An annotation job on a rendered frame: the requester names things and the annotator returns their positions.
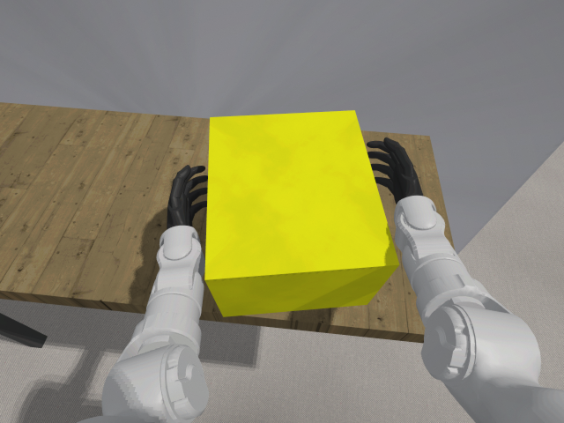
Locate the table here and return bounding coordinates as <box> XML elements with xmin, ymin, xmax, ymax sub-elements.
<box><xmin>0</xmin><ymin>102</ymin><xmax>455</xmax><ymax>348</ymax></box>

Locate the right robot hand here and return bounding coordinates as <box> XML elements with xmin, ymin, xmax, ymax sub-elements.
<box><xmin>367</xmin><ymin>137</ymin><xmax>423</xmax><ymax>204</ymax></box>

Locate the robot left forearm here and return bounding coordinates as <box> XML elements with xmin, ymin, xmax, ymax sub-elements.
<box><xmin>101</xmin><ymin>226</ymin><xmax>205</xmax><ymax>416</ymax></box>

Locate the robot left upper arm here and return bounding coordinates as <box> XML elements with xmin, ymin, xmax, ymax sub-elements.
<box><xmin>77</xmin><ymin>344</ymin><xmax>209</xmax><ymax>423</ymax></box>

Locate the left robot hand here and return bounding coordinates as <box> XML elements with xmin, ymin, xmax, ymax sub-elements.
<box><xmin>167</xmin><ymin>165</ymin><xmax>208</xmax><ymax>230</ymax></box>

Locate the robot right upper arm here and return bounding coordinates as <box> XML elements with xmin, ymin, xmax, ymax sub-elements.
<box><xmin>421</xmin><ymin>304</ymin><xmax>564</xmax><ymax>423</ymax></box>

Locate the robot right forearm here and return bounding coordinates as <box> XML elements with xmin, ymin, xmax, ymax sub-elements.
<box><xmin>394</xmin><ymin>196</ymin><xmax>541</xmax><ymax>377</ymax></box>

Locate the carton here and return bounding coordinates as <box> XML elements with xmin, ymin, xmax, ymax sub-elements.
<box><xmin>204</xmin><ymin>110</ymin><xmax>399</xmax><ymax>317</ymax></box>

